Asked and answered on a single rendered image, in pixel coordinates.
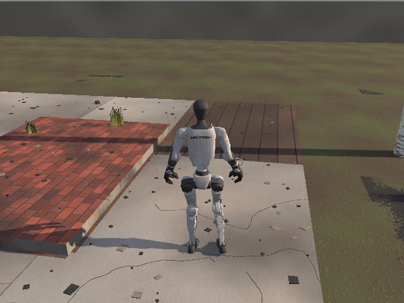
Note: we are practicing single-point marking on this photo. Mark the robot left forearm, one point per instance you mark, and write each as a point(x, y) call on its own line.
point(171, 165)

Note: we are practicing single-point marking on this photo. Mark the robot right upper arm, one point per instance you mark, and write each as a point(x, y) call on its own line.
point(224, 141)

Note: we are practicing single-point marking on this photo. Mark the robot head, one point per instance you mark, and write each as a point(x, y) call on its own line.
point(201, 108)

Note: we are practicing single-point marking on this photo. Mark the left robot hand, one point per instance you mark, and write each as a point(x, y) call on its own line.
point(173, 175)

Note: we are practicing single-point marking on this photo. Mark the robot right forearm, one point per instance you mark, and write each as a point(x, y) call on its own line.
point(234, 164)

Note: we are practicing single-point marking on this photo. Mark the right robot hand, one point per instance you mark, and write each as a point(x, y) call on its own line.
point(239, 174)

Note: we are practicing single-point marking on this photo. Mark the humanoid robot torso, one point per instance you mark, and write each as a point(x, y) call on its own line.
point(201, 151)

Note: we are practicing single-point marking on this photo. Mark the robot left upper arm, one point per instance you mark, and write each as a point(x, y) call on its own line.
point(181, 133)

